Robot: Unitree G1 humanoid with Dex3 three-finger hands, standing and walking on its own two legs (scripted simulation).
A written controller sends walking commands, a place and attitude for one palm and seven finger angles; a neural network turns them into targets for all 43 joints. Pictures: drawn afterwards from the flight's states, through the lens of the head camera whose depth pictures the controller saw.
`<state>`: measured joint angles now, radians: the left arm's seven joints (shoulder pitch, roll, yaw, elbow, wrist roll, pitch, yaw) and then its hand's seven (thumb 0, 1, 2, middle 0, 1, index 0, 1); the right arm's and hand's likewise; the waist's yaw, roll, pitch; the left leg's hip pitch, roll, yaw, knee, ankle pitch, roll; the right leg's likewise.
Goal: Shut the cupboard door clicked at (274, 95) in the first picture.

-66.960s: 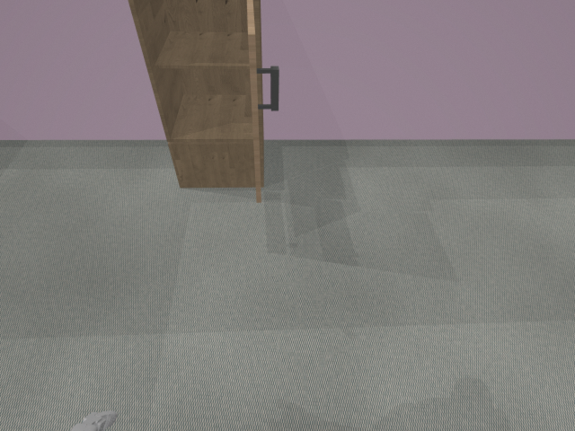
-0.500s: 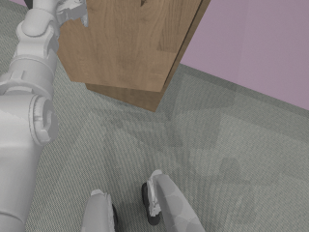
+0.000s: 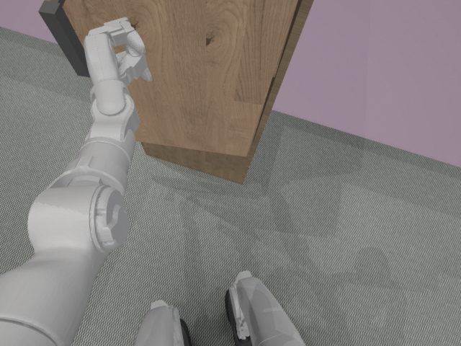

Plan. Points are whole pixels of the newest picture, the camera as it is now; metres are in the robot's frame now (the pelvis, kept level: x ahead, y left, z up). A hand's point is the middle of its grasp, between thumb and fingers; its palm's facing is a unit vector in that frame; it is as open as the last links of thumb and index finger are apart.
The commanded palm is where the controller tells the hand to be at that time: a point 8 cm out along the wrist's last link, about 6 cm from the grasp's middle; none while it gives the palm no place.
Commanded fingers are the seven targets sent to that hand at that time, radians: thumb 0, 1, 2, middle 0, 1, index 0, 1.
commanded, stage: pull the fist back off the door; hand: left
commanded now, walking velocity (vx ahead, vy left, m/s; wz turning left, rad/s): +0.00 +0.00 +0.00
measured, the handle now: (74, 34) +0.64 +0.13 +0.06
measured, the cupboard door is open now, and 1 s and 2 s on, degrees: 10 10 10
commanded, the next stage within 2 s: draw the hand back to the body in 0.44 s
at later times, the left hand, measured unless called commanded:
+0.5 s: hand (159, 102) +0.49 +0.02 +0.07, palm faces +0.01 -1.00 -0.09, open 3.1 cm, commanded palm +0.48 +0.08 +0.06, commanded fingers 0.00 0.90 0.90 -1.30 -1.50 -1.30 -1.50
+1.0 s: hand (59, 147) +0.39 +0.12 +0.15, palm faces +0.07 -1.00 +0.01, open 3.1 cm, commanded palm +0.35 +0.18 +0.15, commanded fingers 0.00 0.90 0.90 -1.22 -1.41 -1.22 -1.41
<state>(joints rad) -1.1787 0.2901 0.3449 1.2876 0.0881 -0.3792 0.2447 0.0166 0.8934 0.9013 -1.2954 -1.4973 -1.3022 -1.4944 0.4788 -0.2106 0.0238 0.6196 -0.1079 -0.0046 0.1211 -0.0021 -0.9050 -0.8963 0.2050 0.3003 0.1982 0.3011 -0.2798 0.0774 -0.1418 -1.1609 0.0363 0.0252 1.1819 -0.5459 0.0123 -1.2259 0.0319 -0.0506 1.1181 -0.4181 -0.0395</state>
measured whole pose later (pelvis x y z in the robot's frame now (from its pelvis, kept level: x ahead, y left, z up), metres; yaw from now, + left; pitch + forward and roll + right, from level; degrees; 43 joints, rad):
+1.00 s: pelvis +0.01 +0.00 +0.07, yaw +2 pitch +11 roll +0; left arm -0.33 0.13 0.08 0.55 -0.12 -0.40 0.05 0.02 0.90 0.90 -1.30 -1.50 -1.30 -1.49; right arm 0.36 -0.27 -0.02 0.58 0.01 0.01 0.00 0.01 -0.91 -0.90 0.20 0.30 0.20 0.30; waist -0.06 0.02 -0.11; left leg -0.59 0.01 0.02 0.83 -0.43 0.01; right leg -0.65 0.02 -0.05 0.79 -0.34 -0.04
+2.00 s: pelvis +0.02 +0.02 +0.11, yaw +3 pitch -4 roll -1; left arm 0.43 0.30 0.33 -0.32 -0.06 -0.07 0.12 0.01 0.90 0.90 -0.23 -0.33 -0.24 -0.33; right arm 0.21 -0.23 0.02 0.63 0.01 -0.09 -0.07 0.01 -0.90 -0.90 0.20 0.30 0.20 0.30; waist 0.07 0.07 0.01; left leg -0.07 -0.03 0.01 0.42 -0.27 0.03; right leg -0.13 -0.01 -0.05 0.40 -0.20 0.00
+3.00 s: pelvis -0.06 +0.02 +0.08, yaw +5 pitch -2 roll -1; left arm 0.47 0.38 0.43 -0.45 0.00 -0.20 0.15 0.02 0.89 0.90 -0.21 -0.30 -0.22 -0.30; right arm 0.27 -0.22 0.02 0.55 0.00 -0.04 -0.08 0.01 -0.90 -0.90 0.21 0.30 0.20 0.30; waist -0.01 -0.01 0.00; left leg -0.40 -0.02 0.03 0.72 -0.30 0.06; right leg -0.42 0.01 -0.01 0.64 -0.19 0.00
